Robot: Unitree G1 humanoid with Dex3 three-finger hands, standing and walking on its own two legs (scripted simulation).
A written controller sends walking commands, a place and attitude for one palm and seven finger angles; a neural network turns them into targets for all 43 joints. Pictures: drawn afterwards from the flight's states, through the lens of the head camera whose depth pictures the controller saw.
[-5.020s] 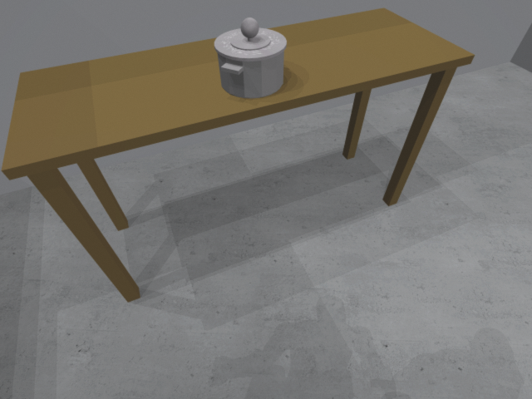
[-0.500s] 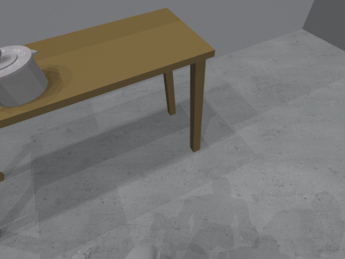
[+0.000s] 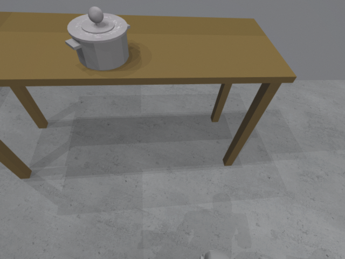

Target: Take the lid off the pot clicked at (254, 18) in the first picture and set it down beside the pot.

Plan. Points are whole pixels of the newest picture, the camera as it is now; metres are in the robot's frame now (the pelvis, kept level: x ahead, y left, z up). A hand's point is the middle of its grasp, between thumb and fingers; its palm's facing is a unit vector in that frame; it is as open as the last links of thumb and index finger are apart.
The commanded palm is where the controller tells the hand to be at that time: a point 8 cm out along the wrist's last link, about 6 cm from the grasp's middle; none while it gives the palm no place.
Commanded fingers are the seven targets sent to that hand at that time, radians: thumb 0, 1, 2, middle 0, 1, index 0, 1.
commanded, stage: turn to face it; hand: left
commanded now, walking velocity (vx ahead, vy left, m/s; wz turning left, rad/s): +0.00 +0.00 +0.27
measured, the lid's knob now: (95, 14) +0.78 +0.33 +0.15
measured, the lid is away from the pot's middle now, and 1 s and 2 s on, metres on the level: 0.00 0.00 0.00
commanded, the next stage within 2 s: take the last steps up to it in 0.20 s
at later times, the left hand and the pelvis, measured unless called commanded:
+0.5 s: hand out of the picture +0.01 +0.15 -0.15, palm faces +0.23 -0.94 -0.25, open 7.4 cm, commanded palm none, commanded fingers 0.00 0.90 0.90 -0.20 -0.30 -0.20 -0.30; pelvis +0.01 -0.04 +0.00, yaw +10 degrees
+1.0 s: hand out of the picture +0.08 +0.27 -0.17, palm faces +0.27 -0.94 -0.18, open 7.4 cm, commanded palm none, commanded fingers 0.00 0.90 0.90 -0.20 -0.30 -0.20 -0.30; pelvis +0.11 +0.09 +0.00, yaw +11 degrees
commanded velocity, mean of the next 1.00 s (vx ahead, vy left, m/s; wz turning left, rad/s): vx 0.22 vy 0.04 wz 0.11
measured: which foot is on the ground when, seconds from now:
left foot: down 0.00-0.22, up 0.24-0.72, down 0.74-1.00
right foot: up 0.00-0.20, down 0.22-0.74, up 0.76-1.00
